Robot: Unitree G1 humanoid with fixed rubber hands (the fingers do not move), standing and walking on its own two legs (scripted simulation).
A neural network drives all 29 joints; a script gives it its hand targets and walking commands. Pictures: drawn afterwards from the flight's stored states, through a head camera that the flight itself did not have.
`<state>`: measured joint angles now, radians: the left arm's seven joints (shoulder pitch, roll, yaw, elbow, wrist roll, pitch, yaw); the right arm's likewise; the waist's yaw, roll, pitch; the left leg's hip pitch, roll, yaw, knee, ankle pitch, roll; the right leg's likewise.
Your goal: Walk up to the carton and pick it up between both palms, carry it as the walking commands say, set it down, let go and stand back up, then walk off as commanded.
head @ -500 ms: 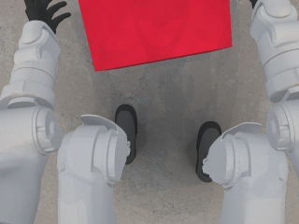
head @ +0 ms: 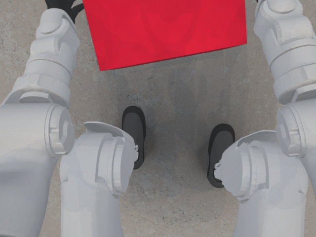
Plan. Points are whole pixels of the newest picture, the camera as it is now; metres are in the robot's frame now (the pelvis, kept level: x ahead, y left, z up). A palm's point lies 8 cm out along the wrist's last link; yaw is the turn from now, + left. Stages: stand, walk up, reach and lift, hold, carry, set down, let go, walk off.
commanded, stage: reach and lift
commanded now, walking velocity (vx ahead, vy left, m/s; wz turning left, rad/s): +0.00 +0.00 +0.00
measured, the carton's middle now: (164, 16) +0.52 +0.06 -0.27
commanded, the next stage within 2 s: none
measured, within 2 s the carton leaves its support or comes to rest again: leaves its support in 0.92 s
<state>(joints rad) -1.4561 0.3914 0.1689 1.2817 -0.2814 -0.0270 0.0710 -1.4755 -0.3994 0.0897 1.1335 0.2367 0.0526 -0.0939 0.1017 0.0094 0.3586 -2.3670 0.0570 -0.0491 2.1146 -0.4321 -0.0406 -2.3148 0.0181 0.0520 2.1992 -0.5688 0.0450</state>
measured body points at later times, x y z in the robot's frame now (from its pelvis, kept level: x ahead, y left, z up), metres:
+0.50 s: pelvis +0.00 +0.00 +0.00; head +0.38 +0.01 +0.24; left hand +0.51 +0.25 -0.19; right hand +0.57 -0.12 -0.20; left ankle +0.14 +0.14 -0.33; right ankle +0.11 -0.13 -0.33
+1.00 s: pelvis +0.00 +0.00 +0.00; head +0.36 +0.00 +0.26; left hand +0.50 +0.24 -0.18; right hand +0.56 -0.13 -0.19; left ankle +0.14 +0.14 -0.33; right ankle +0.11 -0.13 -0.33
